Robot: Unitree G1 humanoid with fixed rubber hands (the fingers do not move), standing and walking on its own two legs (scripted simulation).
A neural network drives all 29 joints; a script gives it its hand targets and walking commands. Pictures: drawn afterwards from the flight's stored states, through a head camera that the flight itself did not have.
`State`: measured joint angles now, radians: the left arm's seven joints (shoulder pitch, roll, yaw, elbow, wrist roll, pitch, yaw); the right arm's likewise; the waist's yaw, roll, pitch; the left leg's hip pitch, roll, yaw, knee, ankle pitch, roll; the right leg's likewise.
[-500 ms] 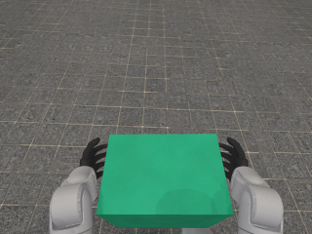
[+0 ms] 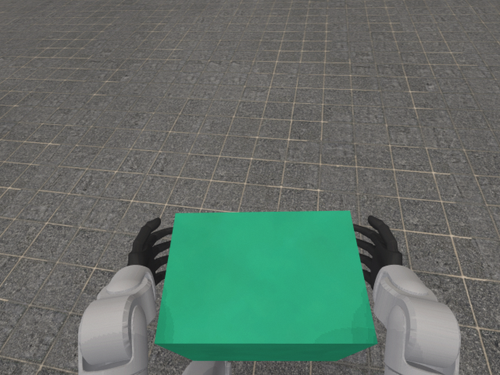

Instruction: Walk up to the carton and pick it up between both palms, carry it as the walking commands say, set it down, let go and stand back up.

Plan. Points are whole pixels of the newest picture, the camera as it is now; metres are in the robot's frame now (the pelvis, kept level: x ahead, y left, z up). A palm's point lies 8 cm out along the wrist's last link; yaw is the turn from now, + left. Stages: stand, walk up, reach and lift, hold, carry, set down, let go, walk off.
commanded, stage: carry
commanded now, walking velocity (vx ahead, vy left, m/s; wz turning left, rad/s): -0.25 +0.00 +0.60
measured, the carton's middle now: (263, 293) +0.25 -0.01 +0.01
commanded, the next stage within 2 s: none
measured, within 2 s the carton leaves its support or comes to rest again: neither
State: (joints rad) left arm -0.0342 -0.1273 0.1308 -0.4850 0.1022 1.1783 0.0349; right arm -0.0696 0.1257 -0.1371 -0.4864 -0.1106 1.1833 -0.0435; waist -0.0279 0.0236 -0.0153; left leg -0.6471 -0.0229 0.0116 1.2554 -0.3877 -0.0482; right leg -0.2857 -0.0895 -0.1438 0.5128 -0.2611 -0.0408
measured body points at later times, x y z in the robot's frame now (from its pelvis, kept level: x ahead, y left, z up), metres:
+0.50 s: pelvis -0.20 +0.05 -0.01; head -0.17 +0.07 +0.44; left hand -0.01 +0.31 +0.05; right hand +0.12 +0.00 +0.06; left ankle -0.15 +0.16 -0.74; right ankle -0.16 -0.09 -0.66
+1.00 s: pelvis -0.36 -0.01 -0.01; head -0.35 -0.03 +0.44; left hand -0.23 +0.27 +0.08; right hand -0.04 -0.01 +0.07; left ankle -0.48 +0.11 -0.69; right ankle -0.27 -0.08 -0.74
